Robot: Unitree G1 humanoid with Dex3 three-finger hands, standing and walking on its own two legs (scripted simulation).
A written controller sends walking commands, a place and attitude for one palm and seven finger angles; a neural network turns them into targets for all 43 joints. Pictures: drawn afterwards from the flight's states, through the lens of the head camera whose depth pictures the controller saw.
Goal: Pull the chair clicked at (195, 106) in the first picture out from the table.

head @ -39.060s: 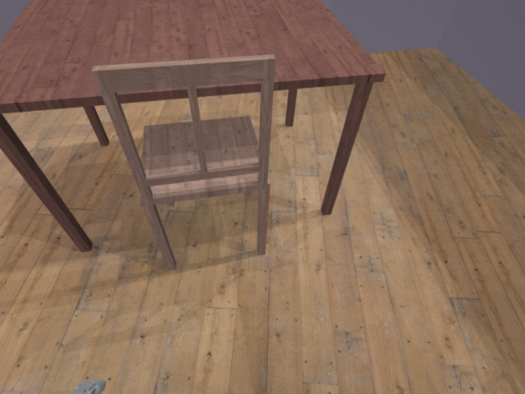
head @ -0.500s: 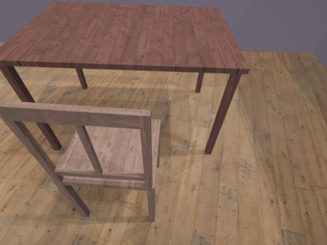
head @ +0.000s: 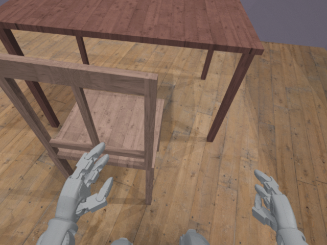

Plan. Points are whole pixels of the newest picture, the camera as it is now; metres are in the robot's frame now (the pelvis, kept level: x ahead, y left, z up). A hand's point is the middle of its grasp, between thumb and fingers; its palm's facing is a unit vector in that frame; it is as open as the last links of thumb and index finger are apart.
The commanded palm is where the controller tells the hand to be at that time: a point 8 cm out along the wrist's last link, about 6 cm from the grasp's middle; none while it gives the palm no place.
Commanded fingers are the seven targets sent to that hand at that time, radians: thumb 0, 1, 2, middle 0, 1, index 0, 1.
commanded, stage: raise the hand toward the chair's back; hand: left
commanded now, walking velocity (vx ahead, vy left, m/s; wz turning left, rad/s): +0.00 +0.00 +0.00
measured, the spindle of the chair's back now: (88, 121) +0.45 +0.24 +0.00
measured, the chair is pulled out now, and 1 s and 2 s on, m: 0.30 0.30 0.30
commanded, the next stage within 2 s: aim the fingers beside a spindle in 1.72 s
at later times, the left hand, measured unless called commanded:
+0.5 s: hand (80, 205) +0.21 +0.19 +0.02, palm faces -0.06 -1.00 -0.02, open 13.2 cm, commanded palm +0.18 +0.24 +0.02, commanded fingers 0.00 -0.15 0.45 -0.09 -0.14 -0.09 -0.14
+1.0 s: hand (65, 191) +0.23 +0.22 +0.03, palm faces -0.03 -1.00 -0.08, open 16.7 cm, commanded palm +0.21 +0.28 +0.04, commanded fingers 0.00 -0.50 0.30 -0.06 -0.08 -0.06 -0.08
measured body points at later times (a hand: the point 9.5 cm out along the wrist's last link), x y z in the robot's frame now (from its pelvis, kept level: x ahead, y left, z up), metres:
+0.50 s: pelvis -0.01 +0.00 -0.04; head +0.06 +0.00 +0.41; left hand +0.21 +0.24 +0.02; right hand +0.16 -0.22 -0.12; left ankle +0.00 +0.14 -0.66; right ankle +0.07 -0.14 -0.66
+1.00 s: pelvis +0.00 +0.02 -0.02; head +0.06 +0.03 +0.42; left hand +0.22 +0.28 +0.04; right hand +0.22 -0.20 -0.08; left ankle +0.00 +0.14 -0.66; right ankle +0.07 -0.14 -0.66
